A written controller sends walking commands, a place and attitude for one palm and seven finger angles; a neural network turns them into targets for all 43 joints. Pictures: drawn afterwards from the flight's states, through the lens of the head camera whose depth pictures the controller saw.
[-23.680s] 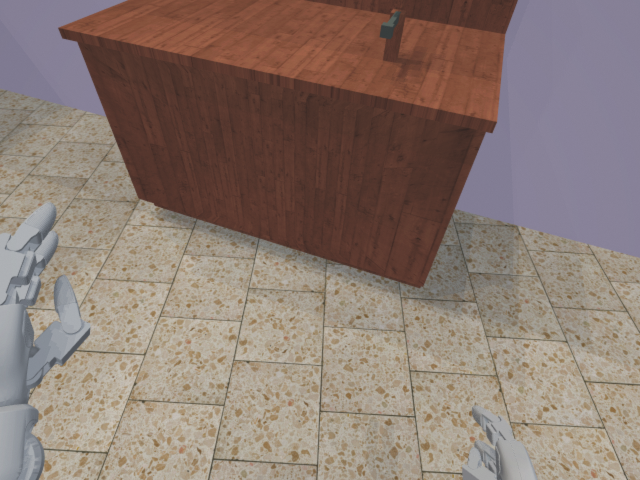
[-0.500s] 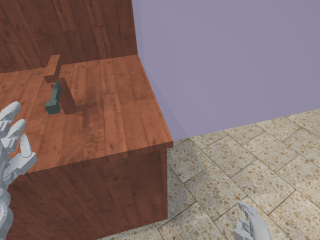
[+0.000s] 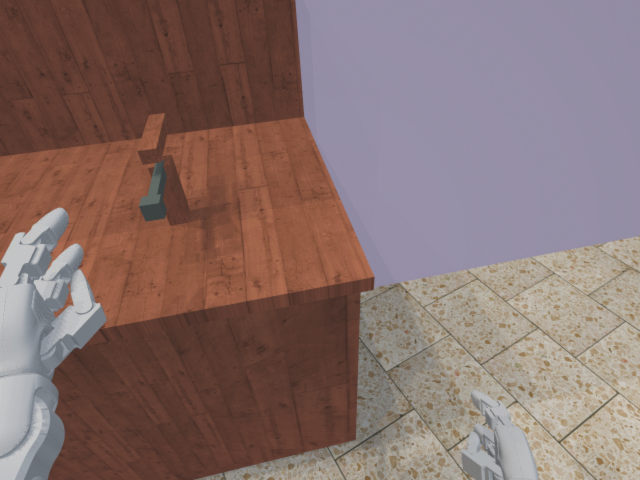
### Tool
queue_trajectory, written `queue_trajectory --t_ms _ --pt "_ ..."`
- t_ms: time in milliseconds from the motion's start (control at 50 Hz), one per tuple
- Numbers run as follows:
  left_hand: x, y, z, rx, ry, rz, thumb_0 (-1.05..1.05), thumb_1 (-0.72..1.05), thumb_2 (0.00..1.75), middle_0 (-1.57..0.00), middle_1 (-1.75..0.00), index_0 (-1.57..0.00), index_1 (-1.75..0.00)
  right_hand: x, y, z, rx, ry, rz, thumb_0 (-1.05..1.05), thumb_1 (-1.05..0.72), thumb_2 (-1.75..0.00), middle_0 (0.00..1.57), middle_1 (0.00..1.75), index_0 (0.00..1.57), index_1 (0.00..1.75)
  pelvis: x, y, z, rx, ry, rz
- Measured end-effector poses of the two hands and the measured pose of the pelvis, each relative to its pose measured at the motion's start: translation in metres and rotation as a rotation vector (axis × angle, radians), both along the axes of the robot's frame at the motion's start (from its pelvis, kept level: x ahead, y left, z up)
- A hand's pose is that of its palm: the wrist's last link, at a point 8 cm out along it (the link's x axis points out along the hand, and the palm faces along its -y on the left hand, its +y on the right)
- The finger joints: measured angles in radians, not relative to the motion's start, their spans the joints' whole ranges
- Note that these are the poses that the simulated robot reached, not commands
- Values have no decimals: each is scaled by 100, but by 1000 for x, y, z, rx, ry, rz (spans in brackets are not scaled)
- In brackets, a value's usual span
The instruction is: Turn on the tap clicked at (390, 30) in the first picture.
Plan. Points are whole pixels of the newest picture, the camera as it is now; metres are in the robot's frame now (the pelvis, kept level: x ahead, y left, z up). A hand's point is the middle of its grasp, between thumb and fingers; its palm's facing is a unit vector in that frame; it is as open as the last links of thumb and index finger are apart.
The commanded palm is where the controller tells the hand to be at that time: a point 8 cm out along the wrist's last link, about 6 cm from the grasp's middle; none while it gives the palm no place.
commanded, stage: turn the palm inward beside the body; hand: left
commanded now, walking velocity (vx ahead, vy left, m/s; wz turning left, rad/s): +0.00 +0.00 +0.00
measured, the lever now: (153, 207) +0.42 +0.31 +0.15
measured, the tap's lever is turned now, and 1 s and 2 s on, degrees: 0 0 0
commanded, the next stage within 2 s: reach beside the lever's end, fingers flat in 0.92 s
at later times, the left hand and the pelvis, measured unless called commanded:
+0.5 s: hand (65, 322) +0.18 +0.26 +0.20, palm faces +0.50 -0.86 -0.09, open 7.4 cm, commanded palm +0.12 +0.30 +0.21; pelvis -0.01 +0.02 +0.01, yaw +1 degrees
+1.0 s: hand (92, 317) +0.18 +0.24 +0.21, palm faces +0.49 -0.87 -0.09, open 7.4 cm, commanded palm +0.12 +0.27 +0.21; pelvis +0.00 +0.00 +0.01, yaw +1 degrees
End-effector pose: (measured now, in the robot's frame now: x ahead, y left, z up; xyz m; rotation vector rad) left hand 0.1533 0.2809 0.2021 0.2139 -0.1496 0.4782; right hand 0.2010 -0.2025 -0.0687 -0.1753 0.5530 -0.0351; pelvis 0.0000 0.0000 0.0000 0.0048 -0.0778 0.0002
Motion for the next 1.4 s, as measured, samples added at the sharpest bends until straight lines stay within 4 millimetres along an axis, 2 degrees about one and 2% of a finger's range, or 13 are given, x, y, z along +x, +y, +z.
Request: queue_trajectory --t_ms 200,380,540,640,840,1080,1140,1280,1400 --pt "-18 6 -1 -50 4 11 1 89 90 -20 -30 -21 -30 -2 22 11 -13 -28 40 1 -90 -90 20 30 20 30 -15 11 3 -17 -38 7" --pt "-24 11 4 -71 10 17 1 89 90 -20 -30 -21 -30 8 36 16 -17 -36 69 1 -90 -90 20 30 20 30 -13 20 5 -16 -47 12" --pt "-17 17 3 -107 29 37 1 89 90 -20 -30 -21 -30 21 46 19 -14 -34 92 1 -90 -90 20 30 20 30 -5 23 6 -12 -46 18" --pt "-10 14 5 -109 36 26 2 89 90 -20 -30 -20 -30 29 47 21 -10 -41 101 1 -90 -90 20 30 20 30 0 23 7 -8 -40 17" --pt "-8 3 8 -109 43 15 1 89 90 -20 -30 -21 -30 32 33 22 -1 -39 86 1 -90 -90 20 30 20 30 3 15 7 0 -36 13" --pt "-18 -16 8 -102 35 21 2 89 90 -20 -30 -20 -30 15 6 18 0 -42 56 1 -90 -90 20 30 20 30 -7 -4 6 -1 -56 14" --pt "-16 -16 7 -107 40 33 1 89 90 -20 -30 -21 -30 11 0 14 2 -34 41 1 -90 -90 20 30 20 30 -10 -9 6 -4 -58 17" --pt "8 2 -3 -135 74 118 1 89 90 -20 -30 -21 -30 4 -16 3 -11 14 -2 1 -90 -90 20 30 20 30 -11 -21 5 -13 -51 19" --pt "37 5 -2 -116 81 106 2 89 90 -20 -30 -20 -30 5 -31 -4 -23 38 -37 1 -90 -90 20 30 20 30 2 -24 5 0 -14 7"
